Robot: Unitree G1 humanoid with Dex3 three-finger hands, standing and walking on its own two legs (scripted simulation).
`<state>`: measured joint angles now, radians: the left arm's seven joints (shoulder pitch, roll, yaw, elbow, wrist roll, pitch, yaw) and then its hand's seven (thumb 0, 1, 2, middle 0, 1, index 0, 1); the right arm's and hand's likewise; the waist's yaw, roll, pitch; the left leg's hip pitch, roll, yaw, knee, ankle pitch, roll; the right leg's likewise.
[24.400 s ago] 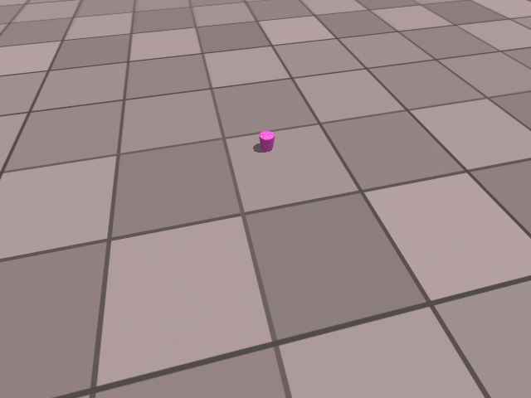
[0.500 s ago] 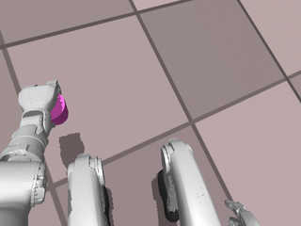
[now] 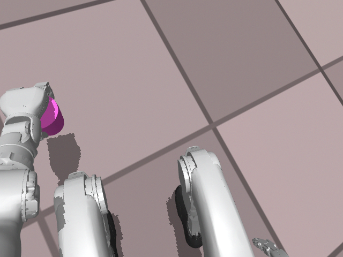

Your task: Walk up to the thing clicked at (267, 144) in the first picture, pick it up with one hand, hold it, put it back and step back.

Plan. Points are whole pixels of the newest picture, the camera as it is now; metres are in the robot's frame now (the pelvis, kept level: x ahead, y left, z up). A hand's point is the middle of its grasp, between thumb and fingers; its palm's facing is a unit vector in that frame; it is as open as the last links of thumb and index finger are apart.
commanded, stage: crouch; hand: left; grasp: from above
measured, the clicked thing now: (44, 118) +0.49 +0.24 -0.21
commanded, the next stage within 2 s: lower in 0.16 s
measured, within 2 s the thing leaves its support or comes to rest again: neither
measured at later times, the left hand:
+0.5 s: hand (43, 119) +0.48 +0.24 -0.21, palm faces -0.47 -0.04 -0.88, open 11.4 cm
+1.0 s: hand (52, 121) +0.49 +0.24 -0.27, palm faces -0.47 -0.06 -0.88, open 11.4 cm
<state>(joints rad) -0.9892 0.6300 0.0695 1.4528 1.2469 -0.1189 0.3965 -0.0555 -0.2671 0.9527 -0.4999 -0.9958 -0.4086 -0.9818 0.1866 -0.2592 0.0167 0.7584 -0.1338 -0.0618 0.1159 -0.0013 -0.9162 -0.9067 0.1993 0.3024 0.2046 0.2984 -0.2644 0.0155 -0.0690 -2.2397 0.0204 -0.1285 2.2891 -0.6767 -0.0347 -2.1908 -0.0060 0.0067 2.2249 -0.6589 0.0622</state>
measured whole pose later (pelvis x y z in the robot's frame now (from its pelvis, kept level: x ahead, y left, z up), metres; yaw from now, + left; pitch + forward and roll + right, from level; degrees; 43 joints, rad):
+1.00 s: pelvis +0.01 +0.01 -0.06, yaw -4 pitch +34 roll -9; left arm -1.05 0.76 0.12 1.60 1.28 -0.15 0.51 -0.05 -0.25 0.89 -0.52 -0.97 -0.42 -0.96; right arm 0.16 -0.28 0.12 0.74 -0.20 -0.12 0.20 0.00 -0.91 -0.90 0.20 0.30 0.20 0.30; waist -0.33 -0.03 0.05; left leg -2.38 0.01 -0.20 2.50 -0.72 -0.04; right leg -2.30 0.02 -0.03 2.38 -0.68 0.08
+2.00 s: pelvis +0.01 +0.01 -0.06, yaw -7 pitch +31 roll -12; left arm -1.10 0.86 0.12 1.72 1.29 -0.15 0.57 0.00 -0.50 1.07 -0.12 -1.13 -0.13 -1.12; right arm 0.16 -0.32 0.19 0.72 -0.25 -0.21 0.28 0.00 -0.90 -0.90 0.20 0.30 0.20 0.30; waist -0.38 -0.05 0.10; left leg -2.37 0.01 -0.24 2.53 -0.72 -0.02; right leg -2.27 0.03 -0.06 2.38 -0.67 0.07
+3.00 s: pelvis +0.00 +0.01 +0.01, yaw -1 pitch +35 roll -8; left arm -1.04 0.70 -0.03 1.29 1.12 -0.03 0.14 0.00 -0.56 1.03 -0.09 -1.01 -0.08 -1.03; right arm 0.16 -0.29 0.03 0.69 -0.09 0.00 0.18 0.00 -0.92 -0.91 0.20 0.30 0.20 0.30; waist -0.21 0.05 -0.11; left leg -2.22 0.02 -0.14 2.29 -0.69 -0.02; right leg -2.15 0.00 -0.01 2.20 -0.66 0.06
